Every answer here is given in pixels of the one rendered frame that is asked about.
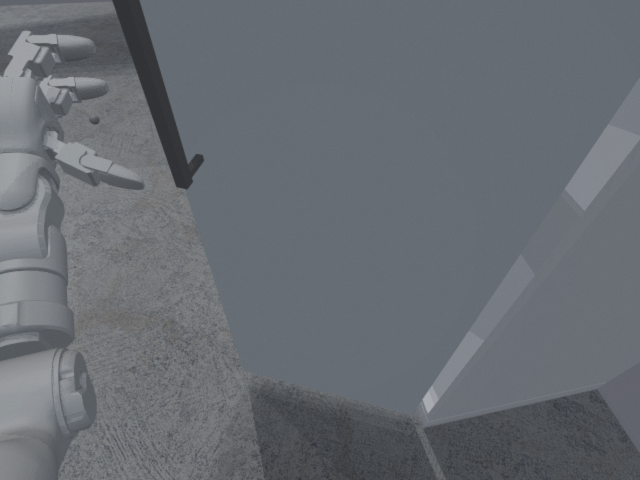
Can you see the handle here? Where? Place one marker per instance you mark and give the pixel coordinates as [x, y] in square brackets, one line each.
[138, 39]

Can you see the fridge door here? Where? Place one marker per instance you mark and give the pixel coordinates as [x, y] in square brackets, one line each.
[374, 168]

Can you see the left robot upper arm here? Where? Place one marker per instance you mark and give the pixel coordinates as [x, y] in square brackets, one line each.
[46, 398]

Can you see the robot left hand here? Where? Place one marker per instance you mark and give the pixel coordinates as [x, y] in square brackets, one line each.
[28, 109]

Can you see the left robot forearm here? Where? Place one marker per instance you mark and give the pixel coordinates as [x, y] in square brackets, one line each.
[34, 314]

